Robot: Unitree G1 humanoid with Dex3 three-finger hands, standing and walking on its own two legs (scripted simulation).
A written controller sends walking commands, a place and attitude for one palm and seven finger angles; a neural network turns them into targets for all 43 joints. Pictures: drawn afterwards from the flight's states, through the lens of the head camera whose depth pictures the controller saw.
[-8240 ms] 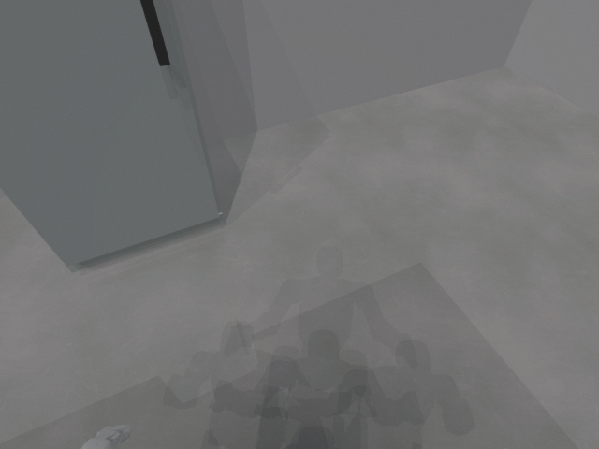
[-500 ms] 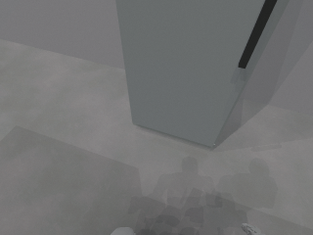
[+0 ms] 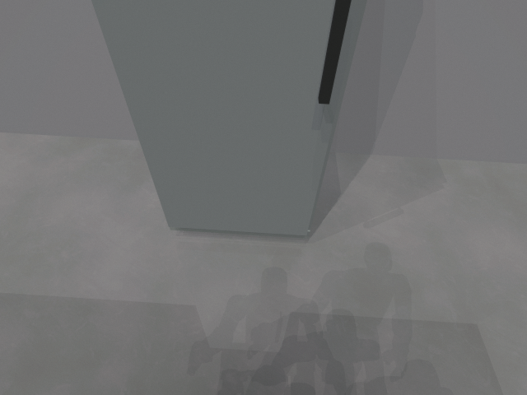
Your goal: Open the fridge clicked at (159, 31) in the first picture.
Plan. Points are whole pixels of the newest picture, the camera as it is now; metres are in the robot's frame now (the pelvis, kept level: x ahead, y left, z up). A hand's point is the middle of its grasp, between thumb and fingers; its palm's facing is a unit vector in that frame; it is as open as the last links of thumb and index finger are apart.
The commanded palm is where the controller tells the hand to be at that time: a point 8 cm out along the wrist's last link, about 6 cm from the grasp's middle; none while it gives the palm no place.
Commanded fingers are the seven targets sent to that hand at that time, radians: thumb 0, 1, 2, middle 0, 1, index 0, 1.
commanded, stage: take the last steps up to it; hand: right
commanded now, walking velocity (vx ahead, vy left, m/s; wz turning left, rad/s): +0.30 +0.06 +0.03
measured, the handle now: (340, 5) +0.81 -0.14 +0.24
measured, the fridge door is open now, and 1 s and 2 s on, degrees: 0 0 0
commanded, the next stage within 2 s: come to a stop and stand still in 0.90 s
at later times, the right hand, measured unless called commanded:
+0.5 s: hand (357, 369) +0.21 -0.17 -0.18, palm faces -0.06 +0.98 -0.19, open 7.4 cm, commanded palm none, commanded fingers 0.00 -0.90 -0.90 0.20 0.30 0.20 0.30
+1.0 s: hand (334, 339) +0.26 -0.14 -0.20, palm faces +0.07 +0.99 -0.13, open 7.3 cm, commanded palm none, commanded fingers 0.00 -0.90 -0.90 0.20 0.30 0.20 0.30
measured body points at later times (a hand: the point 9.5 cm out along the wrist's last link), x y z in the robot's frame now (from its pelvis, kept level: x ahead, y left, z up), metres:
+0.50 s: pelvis +0.12 +0.01 -0.02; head +0.15 +0.02 +0.43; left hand +0.00 +0.22 -0.16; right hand +0.21 -0.22 -0.17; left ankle +0.23 +0.14 -0.73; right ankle -0.03 -0.13 -0.74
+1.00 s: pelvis +0.28 +0.02 -0.01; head +0.28 +0.00 +0.44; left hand +0.36 +0.25 -0.15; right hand +0.26 -0.19 -0.19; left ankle +0.24 +0.14 -0.72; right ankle +0.33 -0.07 -0.74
